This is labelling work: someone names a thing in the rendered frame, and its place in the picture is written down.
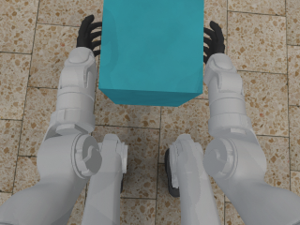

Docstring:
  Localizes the robot right upper arm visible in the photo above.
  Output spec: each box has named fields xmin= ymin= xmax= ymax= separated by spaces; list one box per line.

xmin=202 ymin=136 xmax=300 ymax=225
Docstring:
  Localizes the left robot hand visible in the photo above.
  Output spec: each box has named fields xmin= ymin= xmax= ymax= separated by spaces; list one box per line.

xmin=76 ymin=14 xmax=102 ymax=57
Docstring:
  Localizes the robot left upper arm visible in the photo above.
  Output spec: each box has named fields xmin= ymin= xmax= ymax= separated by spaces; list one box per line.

xmin=0 ymin=132 xmax=102 ymax=225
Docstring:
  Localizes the robot left shin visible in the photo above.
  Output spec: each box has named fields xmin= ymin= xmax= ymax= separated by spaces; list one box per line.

xmin=97 ymin=133 xmax=123 ymax=180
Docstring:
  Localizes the right robot hand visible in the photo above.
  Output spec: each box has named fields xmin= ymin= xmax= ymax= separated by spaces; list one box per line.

xmin=203 ymin=21 xmax=226 ymax=64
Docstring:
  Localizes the robot right forearm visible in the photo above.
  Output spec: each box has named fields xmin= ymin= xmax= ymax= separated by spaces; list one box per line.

xmin=202 ymin=52 xmax=262 ymax=148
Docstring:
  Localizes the robot left thigh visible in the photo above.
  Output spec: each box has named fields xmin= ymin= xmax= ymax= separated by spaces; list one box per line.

xmin=81 ymin=139 xmax=128 ymax=225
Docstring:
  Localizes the carton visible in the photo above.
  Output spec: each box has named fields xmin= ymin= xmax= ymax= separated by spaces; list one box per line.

xmin=98 ymin=0 xmax=204 ymax=107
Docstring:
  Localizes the robot left forearm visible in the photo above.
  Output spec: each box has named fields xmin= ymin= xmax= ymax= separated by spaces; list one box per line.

xmin=37 ymin=47 xmax=98 ymax=165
